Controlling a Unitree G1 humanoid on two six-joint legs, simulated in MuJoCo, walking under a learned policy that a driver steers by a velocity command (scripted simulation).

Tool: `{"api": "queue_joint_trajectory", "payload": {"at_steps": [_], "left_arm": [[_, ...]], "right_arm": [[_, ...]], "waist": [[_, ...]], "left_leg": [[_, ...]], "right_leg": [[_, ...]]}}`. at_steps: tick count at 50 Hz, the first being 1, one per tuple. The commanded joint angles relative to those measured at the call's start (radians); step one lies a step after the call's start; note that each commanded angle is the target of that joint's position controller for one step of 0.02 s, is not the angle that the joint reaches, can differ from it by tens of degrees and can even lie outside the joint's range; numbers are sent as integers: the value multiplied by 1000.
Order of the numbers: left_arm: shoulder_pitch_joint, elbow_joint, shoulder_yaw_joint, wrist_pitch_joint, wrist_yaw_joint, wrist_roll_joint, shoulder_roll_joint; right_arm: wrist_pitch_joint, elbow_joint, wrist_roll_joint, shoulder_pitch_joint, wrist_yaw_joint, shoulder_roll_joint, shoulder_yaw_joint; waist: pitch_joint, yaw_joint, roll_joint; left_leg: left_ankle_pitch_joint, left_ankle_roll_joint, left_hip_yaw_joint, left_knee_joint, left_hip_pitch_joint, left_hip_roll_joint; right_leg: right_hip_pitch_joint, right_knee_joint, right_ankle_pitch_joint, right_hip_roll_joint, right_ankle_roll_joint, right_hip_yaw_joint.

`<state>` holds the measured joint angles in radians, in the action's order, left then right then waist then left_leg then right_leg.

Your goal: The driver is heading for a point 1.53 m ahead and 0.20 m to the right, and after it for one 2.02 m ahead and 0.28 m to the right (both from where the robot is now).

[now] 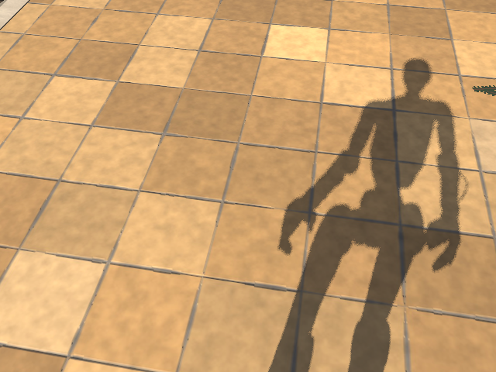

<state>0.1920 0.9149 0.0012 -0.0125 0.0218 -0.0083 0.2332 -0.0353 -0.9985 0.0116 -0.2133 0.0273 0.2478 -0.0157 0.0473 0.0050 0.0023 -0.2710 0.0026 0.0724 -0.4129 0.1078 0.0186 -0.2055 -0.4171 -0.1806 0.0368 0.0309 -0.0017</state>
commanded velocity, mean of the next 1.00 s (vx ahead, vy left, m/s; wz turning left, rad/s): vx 0.21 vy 0.00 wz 0.01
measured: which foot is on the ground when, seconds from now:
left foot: down 0.00-0.64, up 0.66-1.00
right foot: down 0.00-1.00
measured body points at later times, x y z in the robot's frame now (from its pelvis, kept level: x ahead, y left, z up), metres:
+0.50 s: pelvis +0.01 +0.02 +0.00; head +0.00 +0.01 +0.45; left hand +0.02 +0.26 -0.15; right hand +0.00 -0.23 -0.16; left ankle -0.03 +0.13 -0.74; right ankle +0.02 -0.09 -0.73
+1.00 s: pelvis +0.20 -0.03 +0.00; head +0.23 -0.04 +0.44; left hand +0.09 +0.19 -0.14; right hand +0.36 -0.26 -0.14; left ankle +0.35 +0.08 -0.70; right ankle +0.05 -0.10 -0.74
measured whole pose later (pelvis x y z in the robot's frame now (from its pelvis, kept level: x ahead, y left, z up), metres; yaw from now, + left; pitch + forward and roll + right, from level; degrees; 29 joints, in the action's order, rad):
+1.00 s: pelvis +0.20 -0.03 +0.00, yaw -1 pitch +1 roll +0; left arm 0.51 1.12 0.00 0.10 0.01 -0.02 0.14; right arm 0.03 -0.95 0.02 -0.04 -0.03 0.21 -0.03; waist 0.04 0.05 0.03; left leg -0.10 -0.05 -0.09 -0.73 0.62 -0.04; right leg 0.13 -0.16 -0.31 0.07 0.08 0.03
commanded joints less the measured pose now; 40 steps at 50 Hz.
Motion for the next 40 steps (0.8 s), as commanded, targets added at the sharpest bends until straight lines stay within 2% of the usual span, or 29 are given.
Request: {"api": "queue_joint_trajectory", "payload": {"at_steps": [1,18,19,21,22,23,24,25,26,28,29,30,31,32,33,34,35,36,37,38,40], "left_arm": [[18,-6,32,3,0,-2,121],[76,152,14,7,4,-1,82],[85,159,13,6,4,-2,77],[83,154,19,2,2,-7,87],[67,144,22,-1,-2,-13,86],[41,129,20,0,-8,-19,68],[26,115,13,6,-13,-28,37],[13,101,13,16,-17,-33,32],[9,91,17,27,-21,-31,44],[18,76,25,49,-31,-25,57],[35,72,27,59,-34,-19,50],[90,87,28,66,-34,-13,37],[189,125,33,71,-30,-8,28],[294,161,45,76,-22,-11,51],[421,179,68,85,-12,-23,146],[493,213,82,74,-17,-9,204],[374,181,68,71,-17,-12,148],[277,142,59,80,-23,-12,112],[229,122,54,89,-23,-11,97],[224,120,47,99,-20,-9,76],[277,144,37,111,-16,-8,53]], "right_arm": [[27,0,2,-9,4,96,-8],[40,-101,-3,-68,12,63,13],[40,-106,-2,-81,12,60,14],[31,-106,-2,-99,11,100,-4],[25,-103,0,-116,9,111,-11],[23,-106,0,-146,8,121,-19],[24,-111,2,-166,8,132,-28],[28,-111,3,-171,8,126,-32],[35,-108,8,-169,6,120,-35],[51,-99,10,-153,2,121,-42],[58,-95,7,-138,0,122,-46],[62,-86,0,-104,-3,115,-47],[64,-75,-3,-79,-5,106,-47],[72,-59,4,-62,-7,78,-40],[84,-25,0,-49,-18,-6,-17],[89,7,17,-29,-25,36,-28],[91,11,33,-10,-34,70,-36],[96,3,28,-5,-46,45,-30],[103,-6,20,-22,-54,24,-27],[104,-9,24,-24,-59,29,-30],[94,-10,27,-23,-64,32,-33]], "waist": [[0,10,58],[16,5,3],[-5,3,8],[18,-6,51],[55,-18,71],[95,-36,109],[124,-43,156],[141,-46,163],[139,-42,149],[122,-23,127],[122,-5,132],[115,32,120],[100,74,89],[79,110,7],[14,147,-243],[26,134,-293],[108,66,-140],[136,30,-65],[122,5,-50],[102,-5,-50],[60,-5,-67]], "left_leg": [[82,-37,93,118,107,-90],[72,-58,85,138,92,-90],[-17,-63,86,151,88,-84],[-307,-99,116,162,115,-74],[-450,-127,162,188,128,-96],[-545,-160,237,233,122,-146],[-581,-197,320,279,105,-215],[-551,-226,368,307,104,-269],[-490,-239,377,313,82,-287],[-381,-234,322,284,40,-272],[-339,-222,281,256,76,-253],[-305,-200,224,220,151,-216],[-280,-180,172,148,247,-170],[-224,-156,105,6,354,-114],[-196,-106,-57,-335,494,13],[-297,-105,-85,-545,616,57],[-216,-119,-35,-667,638,-21],[-109,-119,-23,-685,625,-59],[-32,-108,-28,-667,589,-83],[17,-94,-43,-649,569,-95],[66,-73,-82,-645,567,-88]], "right_leg": [[83,77,58,-108,25,-116],[56,94,56,-110,0,-111],[62,92,-17,-99,0,-104],[-1,11,-247,-41,15,-58],[-79,-40,-338,-17,23,-41],[-157,-115,-344,4,24,-13],[-209,-205,-280,8,20,35],[-245,-279,-227,-26,21,39],[-277,-320,-235,-48,25,28],[-284,-295,-257,-67,35,26],[-215,-227,-237,-65,42,39],[-78,-126,-172,-44,48,68],[96,-38,-128,-4,47,92],[258,28,-155,-33,48,18],[389,223,-422,-276,97,-368],[353,325,-581,-417,172,-664],[251,319,-606,-411,183,-621],[181,316,-508,-365,170,-517],[163,326,-367,-317,150,-414],[172,327,-232,-285,138,-337],[221,300,37,-243,129,-220]]}}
